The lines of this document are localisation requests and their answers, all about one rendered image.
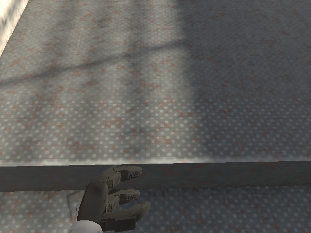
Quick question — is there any robot left forearm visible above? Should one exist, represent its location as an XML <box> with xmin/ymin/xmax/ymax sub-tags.
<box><xmin>67</xmin><ymin>220</ymin><xmax>103</xmax><ymax>233</ymax></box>

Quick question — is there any left robot hand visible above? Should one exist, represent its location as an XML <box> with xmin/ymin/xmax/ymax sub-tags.
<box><xmin>76</xmin><ymin>165</ymin><xmax>151</xmax><ymax>233</ymax></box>

